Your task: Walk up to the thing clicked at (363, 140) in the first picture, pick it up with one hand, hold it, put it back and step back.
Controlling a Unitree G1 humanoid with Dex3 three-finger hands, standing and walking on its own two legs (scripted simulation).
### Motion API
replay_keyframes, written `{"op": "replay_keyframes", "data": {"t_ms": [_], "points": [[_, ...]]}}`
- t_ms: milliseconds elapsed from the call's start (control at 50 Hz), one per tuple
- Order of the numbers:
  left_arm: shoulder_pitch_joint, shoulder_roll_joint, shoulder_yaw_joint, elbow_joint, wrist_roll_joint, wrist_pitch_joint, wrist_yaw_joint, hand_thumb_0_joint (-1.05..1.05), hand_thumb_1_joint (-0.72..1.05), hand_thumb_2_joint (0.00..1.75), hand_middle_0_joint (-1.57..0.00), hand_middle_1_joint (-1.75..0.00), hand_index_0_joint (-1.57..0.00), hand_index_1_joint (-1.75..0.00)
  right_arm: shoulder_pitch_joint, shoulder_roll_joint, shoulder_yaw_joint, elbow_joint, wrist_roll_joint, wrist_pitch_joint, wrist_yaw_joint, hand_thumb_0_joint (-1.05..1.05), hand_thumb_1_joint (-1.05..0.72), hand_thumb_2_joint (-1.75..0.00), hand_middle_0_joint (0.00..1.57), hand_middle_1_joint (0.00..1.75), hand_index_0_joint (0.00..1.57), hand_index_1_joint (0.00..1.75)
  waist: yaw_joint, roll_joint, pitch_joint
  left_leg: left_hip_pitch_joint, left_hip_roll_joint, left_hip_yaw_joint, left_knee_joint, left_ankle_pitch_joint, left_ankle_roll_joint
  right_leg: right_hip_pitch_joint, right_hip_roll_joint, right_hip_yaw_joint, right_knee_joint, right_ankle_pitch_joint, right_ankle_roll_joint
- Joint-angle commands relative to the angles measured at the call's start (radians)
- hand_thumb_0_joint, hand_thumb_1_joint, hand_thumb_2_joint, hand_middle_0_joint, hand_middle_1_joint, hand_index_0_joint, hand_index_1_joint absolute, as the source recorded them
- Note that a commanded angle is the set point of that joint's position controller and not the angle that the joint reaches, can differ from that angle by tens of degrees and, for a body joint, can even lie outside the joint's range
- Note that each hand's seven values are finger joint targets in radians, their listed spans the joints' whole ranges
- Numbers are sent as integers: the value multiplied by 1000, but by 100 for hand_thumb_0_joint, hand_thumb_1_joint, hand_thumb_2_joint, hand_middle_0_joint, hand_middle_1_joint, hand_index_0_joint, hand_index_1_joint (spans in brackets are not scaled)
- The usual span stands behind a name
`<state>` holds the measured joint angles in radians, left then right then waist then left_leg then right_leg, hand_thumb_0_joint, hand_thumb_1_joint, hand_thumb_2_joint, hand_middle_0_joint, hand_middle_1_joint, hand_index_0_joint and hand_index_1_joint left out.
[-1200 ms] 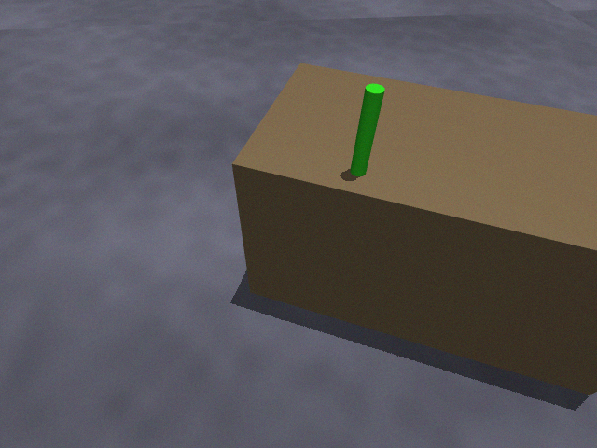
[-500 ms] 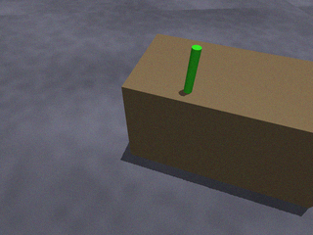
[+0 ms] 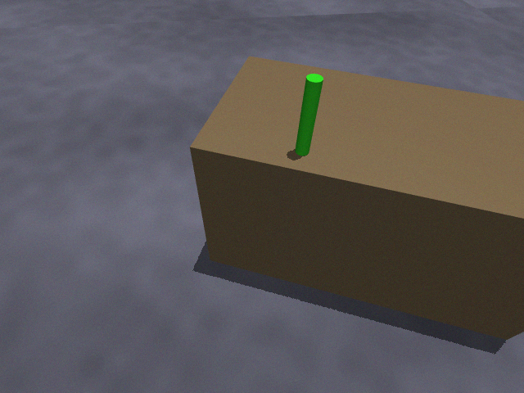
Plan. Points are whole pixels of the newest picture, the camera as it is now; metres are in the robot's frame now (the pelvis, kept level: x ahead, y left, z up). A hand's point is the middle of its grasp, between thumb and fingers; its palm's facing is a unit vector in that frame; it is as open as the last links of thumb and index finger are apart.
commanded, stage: walk up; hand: left
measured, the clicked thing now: (307, 118) +0.75 -0.11 -0.01
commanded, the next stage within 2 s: none
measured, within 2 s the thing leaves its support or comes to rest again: neither
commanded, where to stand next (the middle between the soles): +0.32 -0.20 m, yaw -16 degrees
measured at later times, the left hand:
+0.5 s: hand (185, 372) +0.19 +0.14 -0.16, palm faces -0.15 -0.93 -0.32, open 7.4 cm
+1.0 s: hand (251, 246) +0.45 +0.03 -0.16, palm faces -0.35 -0.85 -0.40, open 7.4 cm
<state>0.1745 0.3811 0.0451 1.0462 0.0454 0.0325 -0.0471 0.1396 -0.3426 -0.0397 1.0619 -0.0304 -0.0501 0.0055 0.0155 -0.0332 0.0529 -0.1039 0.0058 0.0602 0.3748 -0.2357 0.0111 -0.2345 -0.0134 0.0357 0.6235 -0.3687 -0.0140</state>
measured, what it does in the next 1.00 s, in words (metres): walks ahead, turning right: right foot, then left foot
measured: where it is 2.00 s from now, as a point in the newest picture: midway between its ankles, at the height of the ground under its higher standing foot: (313, 389)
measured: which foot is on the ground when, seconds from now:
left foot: down 0.00-0.26, up 0.28-0.56, down 0.58-1.00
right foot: up 0.00-0.22, down 0.24-0.60, up 0.62-0.96, down 0.98-1.00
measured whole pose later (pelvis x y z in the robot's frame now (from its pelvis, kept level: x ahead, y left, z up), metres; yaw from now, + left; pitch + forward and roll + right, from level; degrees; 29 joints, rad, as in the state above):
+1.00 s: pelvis +0.25 -0.20 -0.03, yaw -17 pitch -3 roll +1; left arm 0.18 0.43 0.06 0.84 0.01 -0.02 -0.04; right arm 0.37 -0.43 -0.05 0.84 -0.02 -0.05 0.00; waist -0.05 -0.01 0.15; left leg -0.16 0.14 0.13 0.69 -0.45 -0.03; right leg -0.42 -0.02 0.02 0.62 -0.16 -0.01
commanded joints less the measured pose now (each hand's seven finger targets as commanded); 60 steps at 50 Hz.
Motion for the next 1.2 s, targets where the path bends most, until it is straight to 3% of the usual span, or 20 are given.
{"op": "replay_keyframes", "data": {"t_ms": [0, 180, 220, 240, 260, 280, 380, 500, 540, 560, 580, 620, 700, 840, 940, 960, 980, 1020, 1080, 1180], "points": [[-95, 235, 89, -162, 10, 0, -35, 0, 90, 90, -20, -30, -20, -30, 57, -389, -123, -100, -5, -39, -42, 0, -90, -90, 20, 30, 20, 30, -52, 77, 79, 18, 445, -393, -233, -309, 219, -379, -97, 130, 337, -59, -5], [87, 211, 104, -179, -3, -15, -76, 0, 90, 90, -20, -30, -20, -30, -36, -359, -124, -204, -14, -38, -26, 0, -90, -90, 20, 30, 20, 30, 42, 215, 2, -167, 256, 22, 40, -97, 120, 23, -55, -95, 36, 126, -13], [269, 285, 137, -115, 0, -33, -55, 0, 90, 90, -20, -30, -20, -30, 22, -290, -98, -210, -18, -21, -27, 0, -90, -90, 20, 30, 20, 30, 104, -88, -95, -296, 149, 97, 457, -158, 83, 273, 25, -103, -16, 96, -21], [351, 360, 159, -119, 5, -36, -36, 0, 90, 90, -20, -30, -20, -30, 40, -216, -69, -235, -11, -16, -26, 0, -90, -90, 20, 30, 20, 30, 156, -363, -66, -480, 33, 119, 711, -380, 47, 292, -95, 153, -210, -147, -80], [284, 391, 156, -174, -1, -39, -28, 0, 90, 90, -20, -30, -20, -30, 74, -227, -59, -258, 11, -10, -19, 0, -90, -90, 20, 30, 20, 30, 99, -376, -31, -549, -8, 34, 831, -421, 14, 180, -272, 563, -434, -370, -169], [211, 415, 155, -205, -13, -39, -29, 0, 90, 90, -20, -30, -20, -30, 68, -303, -83, -247, 7, -7, -17, 0, -90, -90, 20, 30, 20, 30, 70, -231, 15, -490, 39, -41, 842, -391, 8, 71, -337, 684, -481, -483, -242], [99, 318, 119, -260, -25, -52, -8, 0, 90, 90, -20, -30, -20, -30, 205, -300, -82, -187, 25, -16, -3, 0, -90, -90, 20, 30, 20, 30, -8, -135, 23, -350, 110, -66, 640, -239, 29, -44, -207, 355, -332, -201, -212], [83, 291, 99, -317, -23, -67, -10, 0, 90, 90, -20, -30, -20, -30, 221, -281, -91, -234, 6, -41, 10, 0, -90, -90, 20, 30, 20, 30, -16, -78, 13, -197, 61, -25, 332, -140, 22, -141, -203, 295, -293, -94, -217], [0, 260, 85, -347, -24, -63, -12, 0, 90, 90, -20, -30, -20, -30, 383, -276, -106, -194, -1, -57, -3, 0, -90, -90, 20, 30, 20, 30, -129, -19, -28, 106, 33, 0, 183, 44, 12, -337, -133, 186, -91, -75, -152], [26, 179, 65, -359, -21, -60, -10, 0, 90, 90, -20, -30, -20, -30, 472, -335, -126, -177, -12, -67, -20, 0, -90, -90, 20, 30, 20, 30, -174, 165, -59, 238, 105, -154, 55, -80, 13, -443, -4, 121, 174, -99, -95], [90, 107, 42, -360, -24, -59, -5, 0, 90, 90, -20, -30, -20, -30, 467, -425, -140, -197, -25, -78, -30, 0, -90, -90, 20, 30, 20, 30, -142, 358, -26, 222, 351, -601, -117, -374, 47, -608, 158, 106, 448, -159, -48], [168, 280, 83, -309, -15, -40, 4, 0, 90, 90, -20, -30, -20, -30, 252, -430, -132, -268, 17, -77, -26, 0, -90, -90, 20, 30, 20, 30, -47, 136, 61, 2, 478, -729, -224, -643, 166, -533, 29, 185, 528, -93, -41], [172, 253, 91, -261, -24, -54, -11, 0, 90, 90, -20, -30, -20, -30, 227, -331, -98, -277, 16, -91, -23, 0, -90, -90, 20, 30, 20, 30, -22, 147, 106, -65, 299, -311, -158, -122, 111, -412, -14, 141, 455, 74, -5], [40, 152, 53, -311, -44, -57, -18, 0, 90, 90, -20, -30, -20, -30, 236, -306, -81, -298, 7, -67, -15, 0, -90, -90, 20, 30, 20, 30, -40, 233, 51, -53, 217, 37, 22, 590, 144, -229, -21, -34, 124, 157, 5], [147, 200, 66, -217, -40, -75, 15, 0, 90, 90, -20, -30, -20, -30, 202, -266, -55, -314, 25, -9, -16, 0, -90, -90, 20, 30, 20, 30, 17, 62, -102, -180, 151, 73, 366, 259, 98, 152, 50, -94, -99, 358, -16], [192, 256, 86, -207, -36, -83, 26, 0, 90, 90, -20, -30, -20, -30, 256, -218, -35, -316, 33, -4, -15, 0, -90, -90, 20, 30, 20, 30, 41, -79, -167, -255, 112, 73, 535, 61, 74, 258, -11, -3, -126, 447, -38], [196, 319, 101, -224, -31, -87, 38, 0, 90, 90, -20, -30, -20, -30, 327, -158, -13, -319, 39, 6, -15, 0, -90, -90, 20, 30, 20, 30, 25, -256, -209, -396, 24, 37, 667, -336, 34, 327, -236, 337, -172, 537, -117], [86, 330, 87, -262, -43, -79, 52, 0, 90, 90, -20, -30, -20, -30, 299, -260, -43, -276, 37, 34, -36, 0, -90, -90, 20, 30, 20, 30, 14, -163, -180, -333, 63, -84, 748, -404, 9, 160, -341, 505, -199, 432, -276], [8, 266, 65, -257, -43, -75, 66, 0, 90, 90, -20, -30, -20, -30, 266, -262, -43, -223, 44, 42, -34, 0, -90, -90, 20, 30, 20, 30, -21, -119, -135, -308, 86, -118, 696, -353, 16, 39, -224, 289, -162, 393, -201], [7, 252, 59, -240, -36, -82, 79, 0, 90, 90, -20, -30, -20, -30, 208, -240, -35, -193, 28, 57, -31, 0, -90, -90, 20, 30, 20, 30, -2, -122, -108, -301, 60, -103, 557, -262, 3, -8, -222, 279, -160, 451, -206]]}}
